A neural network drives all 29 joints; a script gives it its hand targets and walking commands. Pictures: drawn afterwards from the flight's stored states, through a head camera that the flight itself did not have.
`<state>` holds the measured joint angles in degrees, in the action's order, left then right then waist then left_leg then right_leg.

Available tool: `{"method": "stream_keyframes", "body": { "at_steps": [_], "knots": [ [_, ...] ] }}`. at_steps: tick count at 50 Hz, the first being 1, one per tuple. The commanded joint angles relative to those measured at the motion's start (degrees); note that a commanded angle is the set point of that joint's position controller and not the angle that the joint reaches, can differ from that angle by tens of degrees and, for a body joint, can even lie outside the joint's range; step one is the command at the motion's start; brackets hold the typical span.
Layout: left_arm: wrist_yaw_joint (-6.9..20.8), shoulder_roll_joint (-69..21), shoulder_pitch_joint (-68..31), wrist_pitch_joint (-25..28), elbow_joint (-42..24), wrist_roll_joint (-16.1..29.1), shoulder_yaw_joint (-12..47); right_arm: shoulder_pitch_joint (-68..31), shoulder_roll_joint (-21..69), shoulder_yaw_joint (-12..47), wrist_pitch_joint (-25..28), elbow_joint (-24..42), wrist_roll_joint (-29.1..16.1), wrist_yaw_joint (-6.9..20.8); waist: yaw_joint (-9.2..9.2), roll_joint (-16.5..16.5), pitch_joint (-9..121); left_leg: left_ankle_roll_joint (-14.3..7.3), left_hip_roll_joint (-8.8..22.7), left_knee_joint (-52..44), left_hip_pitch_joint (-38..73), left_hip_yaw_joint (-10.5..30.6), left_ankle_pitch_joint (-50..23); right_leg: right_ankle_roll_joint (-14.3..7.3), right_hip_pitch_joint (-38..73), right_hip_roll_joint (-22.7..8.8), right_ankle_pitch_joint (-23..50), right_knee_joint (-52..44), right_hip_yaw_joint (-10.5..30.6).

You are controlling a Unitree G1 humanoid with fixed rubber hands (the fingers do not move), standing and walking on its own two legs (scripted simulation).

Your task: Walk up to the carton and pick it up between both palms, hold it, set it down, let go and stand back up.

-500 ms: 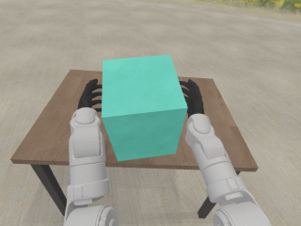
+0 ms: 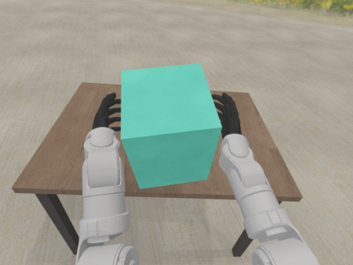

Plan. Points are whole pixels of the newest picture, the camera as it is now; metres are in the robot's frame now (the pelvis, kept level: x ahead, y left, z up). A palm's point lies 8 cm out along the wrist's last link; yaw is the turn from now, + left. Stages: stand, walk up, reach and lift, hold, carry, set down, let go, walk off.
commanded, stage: hold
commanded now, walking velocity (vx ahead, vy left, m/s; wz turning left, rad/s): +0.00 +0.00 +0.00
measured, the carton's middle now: (168, 130) +0.41 +0.01 +0.13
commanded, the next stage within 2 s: none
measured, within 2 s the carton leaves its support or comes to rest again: neither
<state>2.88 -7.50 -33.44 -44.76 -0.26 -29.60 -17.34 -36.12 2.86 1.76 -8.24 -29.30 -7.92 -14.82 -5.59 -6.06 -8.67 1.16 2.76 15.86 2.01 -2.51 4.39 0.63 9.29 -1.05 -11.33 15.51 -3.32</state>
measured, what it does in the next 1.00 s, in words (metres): stands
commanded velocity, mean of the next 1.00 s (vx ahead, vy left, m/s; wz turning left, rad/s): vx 0.00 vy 0.00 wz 0.00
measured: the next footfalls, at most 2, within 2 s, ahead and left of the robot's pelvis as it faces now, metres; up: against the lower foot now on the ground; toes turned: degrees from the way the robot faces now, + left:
none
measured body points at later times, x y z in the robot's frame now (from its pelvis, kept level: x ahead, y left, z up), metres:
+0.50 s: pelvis +0.00 +0.00 +0.00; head -0.03 +0.04 +0.45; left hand +0.37 +0.15 +0.18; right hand +0.37 -0.12 +0.18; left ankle +0.07 +0.13 -0.75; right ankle -0.01 -0.12 -0.75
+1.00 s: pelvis +0.00 +0.00 +0.00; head -0.03 +0.04 +0.45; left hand +0.37 +0.15 +0.18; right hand +0.37 -0.12 +0.18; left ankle +0.07 +0.13 -0.75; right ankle -0.01 -0.12 -0.75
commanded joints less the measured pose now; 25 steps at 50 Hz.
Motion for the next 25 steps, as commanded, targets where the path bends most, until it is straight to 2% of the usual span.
{"method": "stream_keyframes", "body": {
  "at_steps": [1, 3, 4, 6, 7, 11, 14, 15, 17, 19, 20, 21, 22, 23, 24, 25],
  "knots": [
    [9.06, -22.96, -28.14, 4.26, -3.59, 8.79, 22.02, -36.64, 23.23, 15.55, 2.94, 13.29, -0.97, 7.24, -0.01, 5.18, 20.06, -1.92, -3.0, 0.44, 15.67, -3.24, -7.5, 1.67, -8.88, 2.81, 8.25, -3.77, -4.92],
    [9.47, -22.61, -28.78, 3.96, -3.31, 8.54, 20.99, -37.15, 23.52, 15.76, 2.49, 13.14, -0.84, 6.95, 0.38, 4.38, 18.78, -2.07, -3.32, 0.21, 14.69, -3.5, -6.73, 2.32, -7.69, 2.78, 8.43, -3.83, -4.89],
    [9.75, -22.49, -29.23, 3.77, -2.57, 8.48, 20.88, -36.33, 23.3, 14.49, 2.37, 12.37, -0.52, 6.82, -0.53, 4.96, 17.48, -2.02, -3.34, -0.1, 14.15, -3.92, -5.58, 2.06, -8.04, 2.63, 8.17, -4.08, -4.67],
    [9.55, -23.7, -29.05, 4.12, -6.75, 9.66, 23.24, -36.11, 23.63, 16.44, 2.66, 14.67, -1.91, 6.8, -1.0, 5.5, 22.48, -1.38, -3.32, 1.37, 16.88, -3.23, -10.35, 1.88, -7.06, 3.1, 11.45, -3.5, -4.79],
    [9.55, -23.23, -28.83, 4.05, -5.58, 9.5, 23.28, -35.75, 23.51, 16.54, 2.54, 14.69, -1.76, 6.59, -1.41, 5.57, 22.72, -1.46, -3.34, 1.96, 17.9, -3.21, -10.71, 1.83, -7.94, 3.07, 11.88, -3.39, -4.85],
    [9.48, -23.79, -30.77, 4.96, -5.43, 10.75, 24.24, -37.82, 23.4, 16.38, 2.79, 15.53, -1.68, 6.75, -1.21, 5.38, 22.89, -1.39, -3.43, 1.62, 16.33, -2.76, -8.72, 1.9, -9.24, 2.78, 9.99, -3.11, -4.98],
    [9.28, -22.69, -30.98, 4.68, -3.55, 9.36, 22.71, -37.17, 23.4, 14.71, 2.56, 11.58, -0.55, 7.33, -0.55, 6.34, 19.41, -1.77, -3.28, 0.06, 14.84, -3.34, -4.52, 1.58, -10.46, 2.69, 5.02, -3.9, -5.09],
    [9.3, -23.61, -30.97, 4.38, -3.41, 9.42, 23.54, -37.69, 23.28, 14.4, 2.73, 12.88, -0.33, 7.52, -0.96, 7.7, 20.34, -1.58, -2.88, 0.07, 14.93, -2.82, -4.47, 1.51, -10.57, 2.6, 4.88, -3.42, -5.17],
    [9.43, -22.77, -29.84, 4.28, -3.44, 8.92, 21.81, -36.77, 23.17, 14.27, 2.72, 12.91, 0.13, 7.43, -0.38, 5.4, 19.99, -2.02, -3.07, 0.0, 14.23, -3.15, -4.9, 1.7, -9.16, 2.82, 6.05, -3.66, -5.06],
    [9.26, -23.78, -30.19, 4.35, -5.29, 9.81, 23.58, -37.26, 23.59, 15.24, 3.05, 14.4, -1.13, 7.28, -0.91, 6.4, 23.55, -1.46, -2.91, 1.33, 16.72, -2.96, -8.73, 1.64, -8.43, 2.86, 9.46, -2.86, -5.01],
    [9.46, -22.47, -30.13, 4.3, -4.77, 9.38, 22.23, -37.17, 23.45, 15.9, 2.71, 14.07, -1.28, 6.94, -0.74, 4.63, 22.92, -1.75, -3.42, 1.8, 16.6, -3.17, -9.07, 2.27, -7.57, 2.77, 10.76, -3.23, -4.7],
    [9.53, -22.19, -29.64, 4.22, -3.27, 8.89, 21.77, -37.62, 23.65, 15.68, 2.41, 13.36, -1.12, 6.79, 0.05, 4.74, 21.23, -2.01, -3.37, 1.13, 16.01, -3.33, -7.56, 2.16, -7.81, 2.84, 9.18, -3.5, -4.69],
    [9.45, -22.6, -30.45, 4.33, -3.59, 8.7, 21.92, -37.16, 23.19, 14.97, 2.29, 11.79, -0.68, 7.06, -0.83, 5.31, 19.89, -1.78, -3.12, 0.76, 15.82, -3.39, -7.28, 2.05, -9.35, 2.84, 8.11, -3.39, -5.04],
    [9.49, -22.8, -30.95, 4.11, -3.48, 8.46, 22.1, -37.36, 22.53, 14.25, 2.25, 10.8, -0.46, 7.32, -0.39, 6.85, 19.07, -1.31, -2.97, 0.31, 15.82, -3.32, -6.7, 1.63, -10.37, 2.85, 5.77, -3.46, -5.2],
    [9.21, -23.32, -30.82, 4.27, -4.75, 9.28, 22.69, -37.3, 22.94, 14.68, 2.67, 12.39, -0.76, 7.58, -0.23, 6.8, 20.37, -1.16, -2.67, 0.4, 15.63, -2.88, -6.87, 1.3, -10.3, 3.14, 5.3, -3.61, -5.36],
    [9.04, -24.13, -30.73, 4.07, -4.1, 9.52, 23.34, -38.25, 22.22, 14.04, 2.91, 12.73, -0.65, 7.65, -0.85, 7.56, 20.22, -0.83, -2.53, 0.45, 16.18, -2.94, -6.76, 1.0, -10.81, 3.18, 4.68, -3.68, -5.47]
  ]
}}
